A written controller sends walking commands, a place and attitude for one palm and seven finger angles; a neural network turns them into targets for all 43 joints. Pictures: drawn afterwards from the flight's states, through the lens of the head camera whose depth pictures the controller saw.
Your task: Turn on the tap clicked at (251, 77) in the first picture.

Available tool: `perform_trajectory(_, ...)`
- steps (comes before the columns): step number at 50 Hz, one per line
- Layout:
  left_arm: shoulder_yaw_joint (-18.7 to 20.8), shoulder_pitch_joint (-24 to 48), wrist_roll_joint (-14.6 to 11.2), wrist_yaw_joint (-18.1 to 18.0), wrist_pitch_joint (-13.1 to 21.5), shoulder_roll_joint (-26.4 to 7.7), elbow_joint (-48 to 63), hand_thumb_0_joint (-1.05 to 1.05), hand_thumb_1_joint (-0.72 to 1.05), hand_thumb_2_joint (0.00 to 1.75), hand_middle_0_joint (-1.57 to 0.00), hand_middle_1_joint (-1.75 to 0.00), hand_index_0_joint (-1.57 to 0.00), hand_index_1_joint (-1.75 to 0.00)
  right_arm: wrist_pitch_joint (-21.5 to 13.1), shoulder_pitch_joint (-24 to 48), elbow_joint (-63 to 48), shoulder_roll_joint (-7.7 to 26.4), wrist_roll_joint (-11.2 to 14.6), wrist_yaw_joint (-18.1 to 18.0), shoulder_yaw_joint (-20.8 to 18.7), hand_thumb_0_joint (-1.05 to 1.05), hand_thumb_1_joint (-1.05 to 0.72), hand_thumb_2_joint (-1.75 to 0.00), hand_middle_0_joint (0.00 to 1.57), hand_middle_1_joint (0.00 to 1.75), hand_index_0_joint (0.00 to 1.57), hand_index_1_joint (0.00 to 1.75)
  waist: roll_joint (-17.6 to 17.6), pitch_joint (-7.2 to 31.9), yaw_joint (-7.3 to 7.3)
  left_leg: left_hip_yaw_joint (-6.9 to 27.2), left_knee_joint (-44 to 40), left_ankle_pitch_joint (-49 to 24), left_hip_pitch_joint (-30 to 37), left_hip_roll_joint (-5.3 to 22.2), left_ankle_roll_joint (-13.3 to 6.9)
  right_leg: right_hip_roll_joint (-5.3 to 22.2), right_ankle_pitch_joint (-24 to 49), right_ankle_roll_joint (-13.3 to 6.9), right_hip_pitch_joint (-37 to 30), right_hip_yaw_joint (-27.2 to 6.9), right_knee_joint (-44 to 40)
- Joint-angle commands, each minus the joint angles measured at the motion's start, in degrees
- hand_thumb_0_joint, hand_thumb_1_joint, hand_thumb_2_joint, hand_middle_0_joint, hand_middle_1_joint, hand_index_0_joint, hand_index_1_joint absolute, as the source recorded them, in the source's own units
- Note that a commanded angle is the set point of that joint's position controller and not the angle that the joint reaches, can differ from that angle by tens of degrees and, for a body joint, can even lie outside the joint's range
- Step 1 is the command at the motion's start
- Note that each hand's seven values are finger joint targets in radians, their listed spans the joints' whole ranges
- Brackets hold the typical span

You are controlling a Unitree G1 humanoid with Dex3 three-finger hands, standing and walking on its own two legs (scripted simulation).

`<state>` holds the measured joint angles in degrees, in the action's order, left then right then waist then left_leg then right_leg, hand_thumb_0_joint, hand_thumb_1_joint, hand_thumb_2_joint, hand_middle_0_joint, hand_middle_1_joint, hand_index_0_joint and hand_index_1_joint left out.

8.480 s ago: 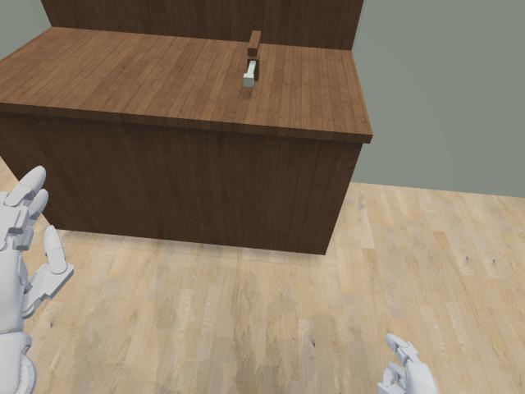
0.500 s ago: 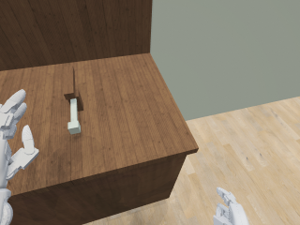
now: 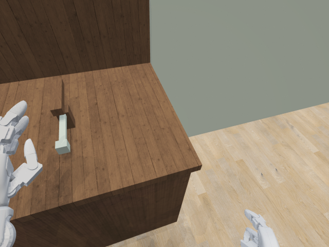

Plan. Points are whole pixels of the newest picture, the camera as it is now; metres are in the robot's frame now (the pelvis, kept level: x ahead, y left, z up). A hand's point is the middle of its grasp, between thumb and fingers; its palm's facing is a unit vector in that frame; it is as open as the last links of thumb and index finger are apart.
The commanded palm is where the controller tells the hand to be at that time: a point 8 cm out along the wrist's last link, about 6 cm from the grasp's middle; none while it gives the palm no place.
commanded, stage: come to a stop and stand still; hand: left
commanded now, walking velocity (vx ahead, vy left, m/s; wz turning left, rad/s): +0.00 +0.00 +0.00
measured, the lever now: (62, 146) +0.34 +0.30 +0.03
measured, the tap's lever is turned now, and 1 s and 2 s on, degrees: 0 0 0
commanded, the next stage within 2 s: look again from close up in 0.12 s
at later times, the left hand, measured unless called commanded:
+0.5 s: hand (20, 170) +0.21 +0.27 +0.16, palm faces +0.39 -0.85 -0.34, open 7.4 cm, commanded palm +0.15 +0.31 +0.17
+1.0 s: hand (43, 163) +0.22 +0.24 +0.16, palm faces +0.33 -0.86 -0.38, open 7.4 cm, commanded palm +0.16 +0.28 +0.17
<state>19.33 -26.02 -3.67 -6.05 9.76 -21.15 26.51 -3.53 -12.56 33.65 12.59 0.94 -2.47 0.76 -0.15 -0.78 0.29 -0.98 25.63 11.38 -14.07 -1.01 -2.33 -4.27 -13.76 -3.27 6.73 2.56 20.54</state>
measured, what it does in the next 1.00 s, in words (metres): stands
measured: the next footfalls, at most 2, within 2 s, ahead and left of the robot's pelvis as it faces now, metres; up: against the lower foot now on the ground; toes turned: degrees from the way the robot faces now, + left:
none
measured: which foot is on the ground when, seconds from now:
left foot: down 0.00-1.00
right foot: down 0.00-1.00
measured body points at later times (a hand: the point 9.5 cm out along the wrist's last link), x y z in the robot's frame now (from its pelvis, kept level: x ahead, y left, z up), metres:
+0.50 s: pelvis +0.00 +0.02 +0.00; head +0.00 +0.04 +0.45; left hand +0.18 +0.32 +0.17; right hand +0.18 -0.19 -0.07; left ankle +0.02 +0.09 -0.74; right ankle -0.03 -0.08 -0.74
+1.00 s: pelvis +0.00 +0.00 +0.00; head +0.03 +0.01 +0.45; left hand +0.20 +0.28 +0.18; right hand +0.18 -0.22 -0.08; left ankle +0.02 +0.09 -0.74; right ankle -0.03 -0.08 -0.74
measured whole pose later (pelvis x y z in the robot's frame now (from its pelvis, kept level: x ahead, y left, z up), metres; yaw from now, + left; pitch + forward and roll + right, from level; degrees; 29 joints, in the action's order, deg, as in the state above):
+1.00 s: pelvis +0.00 +0.00 +0.00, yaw +0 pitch +1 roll +0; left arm 19.5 -26.3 -4.4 -5.4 8.4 -22.0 28.5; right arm -3.3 -11.4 32.9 9.9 0.2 -2.1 1.1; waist -1.4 -1.6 0.1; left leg -0.7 21.6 9.3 -13.3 -1.8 -1.9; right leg -3.6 -13.0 -3.4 7.0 2.7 18.8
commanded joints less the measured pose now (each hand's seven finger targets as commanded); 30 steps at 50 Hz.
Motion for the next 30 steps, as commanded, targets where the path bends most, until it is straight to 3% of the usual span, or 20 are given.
perform_trajectory(1, 7.24, 1.86, -0.29, -1.23, 2.83, -9.31, 11.42, 0.0, 0.9, 0.9, -0.2, -0.3, -0.2, -0.3, -2.86, 7.21, -9.49, 5.95, 0.72, -0.44, -2.14, 0.0, -0.9, -0.9, 0.2, 0.3, 0.2, 0.3, 1.7, 8.58, 0.65, 5.96, -0.1, -15.58, 5.93, 5.47, -0.22, 10.47, 20.11, 3.02, -1.06, -7.45, -1.72)
perform_trajectory(4, 6.62, 2.16, -0.26, -1.07, 2.9, -8.78, 10.96, 0.0, 0.9, 0.9, -0.2, -0.3, -0.2, -0.3, -2.54, 6.51, -9.41, 6.26, 0.41, -0.45, -2.24, 0.0, -0.9, -0.9, 0.2, 0.3, 0.2, 0.3, 1.13, 8.28, 0.52, 6.27, -0.64, -15.15, 6.17, 5.68, -0.51, 9.72, 18.54, 3.03, -0.35, -7.21, -1.76)
perform_trajectory(6, 7.12, 2.85, -0.12, -1.34, 2.66, -9.61, 11.77, 0.0, 0.9, 0.9, -0.2, -0.3, -0.2, -0.3, -2.48, 7.19, -9.24, 5.95, 0.63, -0.63, -2.18, 0.0, -0.9, -0.9, 0.2, 0.3, 0.2, 0.3, 2.59, 7.64, 0.56, 6.74, -1.33, -14.0, 5.83, 5.91, -0.27, 9.98, 16.08, 2.67, 0.04, -7.22, -1.9)
perform_trajectory(7, 5.71, 3.08, -0.18, -1.12, 2.91, -8.22, 11.95, 0.0, 0.9, 0.9, -0.2, -0.3, -0.2, -0.3, -2.34, 6.6, -9.26, 6.26, 0.19, -0.61, -2.08, 0.0, -0.9, -0.9, 0.2, 0.3, 0.2, 0.3, 2.18, 7.81, 0.41, 6.98, -1.7, -13.4, 5.68, 5.88, -0.47, 9.48, 14.92, 2.51, 0.03, -6.7, -1.85)
perform_trajectory(11, 6.72, 3.61, -0.11, -1.3, 2.67, -9.68, 12.42, 0.0, 0.9, 0.9, -0.2, -0.3, -0.2, -0.3, -2.54, 7.18, -9.44, 5.74, 0.54, -0.85, -2.05, 0.0, -0.9, -0.9, 0.2, 0.3, 0.2, 0.3, 2.48, 6.88, 0.53, 7.68, -2.71, -11.96, 5.58, 6.1, -0.2, 9.58, 12.85, 2.19, 0.63, -7.17, -2.46)
perform_trajectory(12, 5.11, 4.17, -0.09, -1.09, 2.88, -8.09, 12.15, 0.0, 0.9, 0.9, -0.2, -0.3, -0.2, -0.3, -2.43, 6.62, -9.35, 6.06, 0.08, -0.76, -1.89, 0.0, -0.9, -0.9, 0.2, 0.3, 0.2, 0.3, 2.18, 6.28, 0.31, 8.18, -3.49, -10.23, 4.98, 6.09, -0.33, 9.01, 10.73, 1.94, 1.11, -6.58, -2.63)
perform_trajectory(16, 6.16, 5.4, 0.26, -1.24, 2.92, -9.42, 12.48, 0.0, 0.9, 0.9, -0.2, -0.3, -0.2, -0.3, -2.9, 6.78, -9.33, 5.73, 0.21, -0.93, -2.02, 0.0, -0.9, -0.9, 0.2, 0.3, 0.2, 0.3, 4.53, 5.49, 0.34, 9.39, -6.09, -5.47, 4.33, 6.7, 0.12, 8.66, 7.02, 1.37, 1.33, -6.65, -2.9)
perform_trajectory(20, 4.96, 6.13, 0.47, -1.06, 2.97, -8.11, 11.49, 0.0, 0.9, 0.9, -0.2, -0.3, -0.2, -0.3, -3.21, 6.05, -9.72, 5.75, -0.02, -0.89, -2.14, 0.0, -0.9, -0.9, 0.2, 0.3, 0.2, 0.3, 2.97, 4.73, 0.23, 9.97, -7.61, -0.95, 2.99, 6.8, 0.09, 8.25, 5.03, 1.31, 0.98, -6.59, -3.5)
perform_trajectory(24, 4.45, 6.3, 0.72, -1.01, 3.29, -7.63, 12.05, 0.0, 0.9, 0.9, -0.2, -0.3, -0.2, -0.3, -3.57, 5.88, -9.59, 5.88, -0.42, -0.85, -1.96, 0.0, -0.9, -0.9, 0.2, 0.3, 0.2, 0.3, 5.07, 5.12, 0.29, 11.1, -9.85, 2.07, 2.48, 7.31, 0.44, 7.23, 3.41, 1.27, 0.45, -5.39, -2.64)
perform_trajectory(30, 5.4, 5.63, 0.87, -1.1, 3.66, -8.76, 14.46, 0.0, 0.9, 0.9, -0.2, -0.3, -0.2, -0.3, -4.36, 5.58, -9.72, 5.62, -0.44, -0.85, -2.16, 0.0, -0.9, -0.9, 0.2, 0.3, 0.2, 0.3, 5.9, 7.08, 0.46, 11.63, -10.14, -2.37, 4.31, 7.63, 2.25, 6.91, 4.7, 1.08, -0.56, -4.48, -1.35)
